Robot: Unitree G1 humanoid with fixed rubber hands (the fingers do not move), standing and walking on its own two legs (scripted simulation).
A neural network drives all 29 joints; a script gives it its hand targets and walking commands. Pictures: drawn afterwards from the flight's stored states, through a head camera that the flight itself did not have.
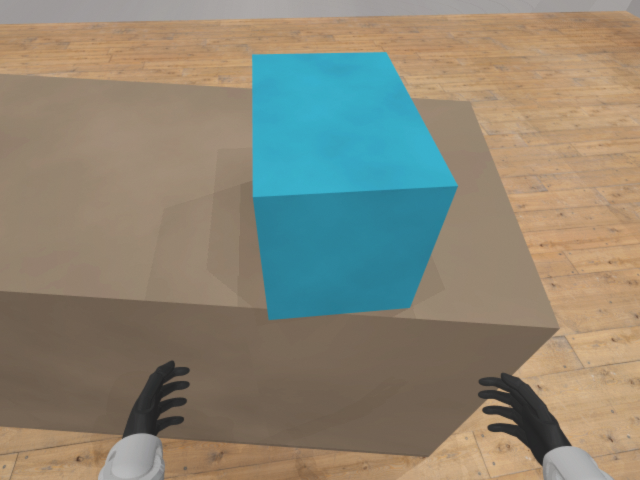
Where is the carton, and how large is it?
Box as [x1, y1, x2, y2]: [252, 52, 457, 319]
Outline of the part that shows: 386,52 252,54 253,202 269,319 402,308 410,306 457,185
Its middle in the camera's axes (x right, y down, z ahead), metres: +0.02 -0.09 +0.57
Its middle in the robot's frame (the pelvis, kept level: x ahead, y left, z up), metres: +0.48 +0.01 +0.11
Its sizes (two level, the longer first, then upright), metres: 0.313 0.204 0.232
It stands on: a pedestal, 0.77 m high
